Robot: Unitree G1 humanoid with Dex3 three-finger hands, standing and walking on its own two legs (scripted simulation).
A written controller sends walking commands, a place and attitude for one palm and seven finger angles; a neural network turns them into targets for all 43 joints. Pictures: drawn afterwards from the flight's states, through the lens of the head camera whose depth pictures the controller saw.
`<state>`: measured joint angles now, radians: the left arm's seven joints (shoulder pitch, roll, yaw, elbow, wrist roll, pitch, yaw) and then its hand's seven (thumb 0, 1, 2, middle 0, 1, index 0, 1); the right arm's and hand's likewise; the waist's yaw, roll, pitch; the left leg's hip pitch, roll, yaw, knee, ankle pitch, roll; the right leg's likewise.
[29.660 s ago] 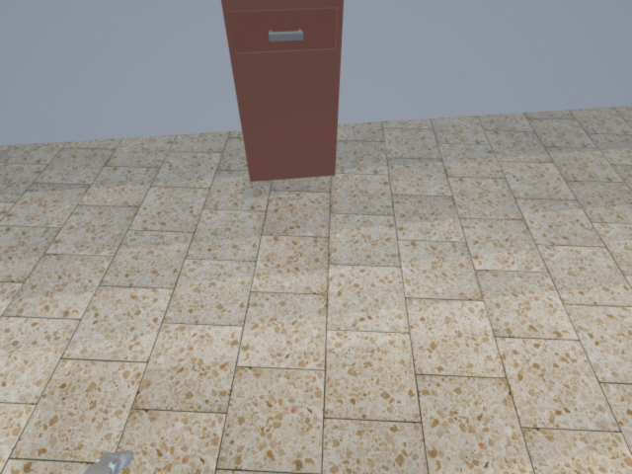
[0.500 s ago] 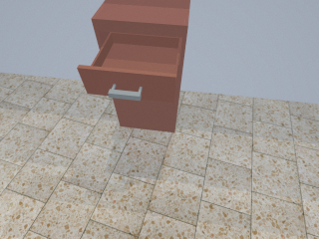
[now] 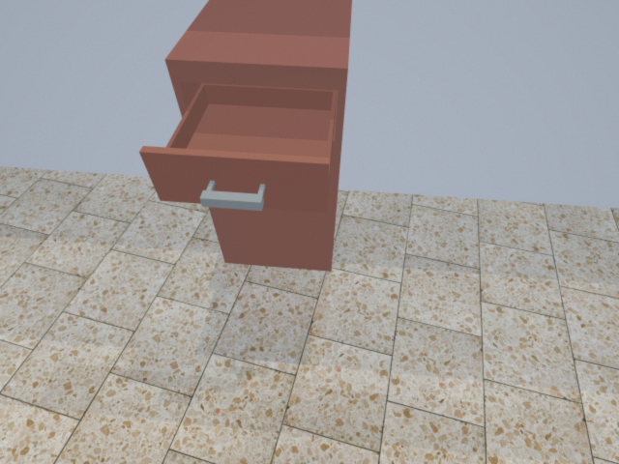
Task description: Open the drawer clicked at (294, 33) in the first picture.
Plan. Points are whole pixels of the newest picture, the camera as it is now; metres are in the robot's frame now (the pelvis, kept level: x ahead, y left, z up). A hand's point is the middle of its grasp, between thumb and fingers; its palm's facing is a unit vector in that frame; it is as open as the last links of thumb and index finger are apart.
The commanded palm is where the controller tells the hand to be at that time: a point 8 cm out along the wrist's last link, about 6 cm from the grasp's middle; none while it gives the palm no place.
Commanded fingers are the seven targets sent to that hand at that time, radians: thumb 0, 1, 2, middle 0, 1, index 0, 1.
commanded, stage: let the arm hang, fingers relaxed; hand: left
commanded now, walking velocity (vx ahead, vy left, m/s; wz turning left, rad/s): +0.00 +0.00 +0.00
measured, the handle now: (234, 193) +0.62 +0.18 -0.07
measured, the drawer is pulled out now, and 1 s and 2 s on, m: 0.27 0.27 0.27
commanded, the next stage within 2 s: look to check the result in 0.04 s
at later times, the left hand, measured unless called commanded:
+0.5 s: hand out of the picture +0.02 +0.17 -0.17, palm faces +0.02 -0.98 -0.20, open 7.4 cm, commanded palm none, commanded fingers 0.00 0.90 0.90 -0.20 -0.30 -0.20 -0.30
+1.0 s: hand out of the picture +0.04 +0.17 -0.17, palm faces +0.02 -0.98 -0.21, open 7.4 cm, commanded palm none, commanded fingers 0.00 0.90 0.90 -0.20 -0.30 -0.20 -0.30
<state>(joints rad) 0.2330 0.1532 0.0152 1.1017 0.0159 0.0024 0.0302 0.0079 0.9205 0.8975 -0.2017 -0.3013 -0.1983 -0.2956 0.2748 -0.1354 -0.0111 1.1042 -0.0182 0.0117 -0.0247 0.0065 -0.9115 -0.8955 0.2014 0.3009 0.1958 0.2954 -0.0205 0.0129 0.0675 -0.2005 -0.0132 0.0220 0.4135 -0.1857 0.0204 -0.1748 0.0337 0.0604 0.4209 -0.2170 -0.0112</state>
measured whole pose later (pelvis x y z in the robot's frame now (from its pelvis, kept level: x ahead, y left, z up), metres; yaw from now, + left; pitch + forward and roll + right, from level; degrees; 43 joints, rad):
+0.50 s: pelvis +0.01 +0.00 +0.00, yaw +0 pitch -1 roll +0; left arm 0.24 0.14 0.02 1.12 0.02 0.00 0.03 0.01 0.91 0.90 -0.20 -0.30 -0.20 -0.30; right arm 0.25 -0.14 -0.02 1.11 -0.02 0.01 -0.03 0.01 -0.92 -0.90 0.20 0.30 0.20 0.30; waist -0.01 0.01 0.08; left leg -0.18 -0.02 0.02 0.40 -0.20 0.02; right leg -0.15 0.03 0.06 0.41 -0.23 -0.01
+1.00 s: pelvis +0.03 +0.00 +0.00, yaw +0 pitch -1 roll +0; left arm 0.22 0.16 0.03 1.12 0.01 0.00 0.03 0.01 0.91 0.90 -0.20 -0.30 -0.20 -0.30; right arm 0.23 -0.15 -0.02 1.12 -0.02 0.01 -0.03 0.01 -0.91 -0.90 0.20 0.30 0.20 0.30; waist -0.02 0.01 0.09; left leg -0.16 -0.01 0.02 0.39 -0.21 0.01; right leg -0.14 0.04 0.06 0.40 -0.24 -0.02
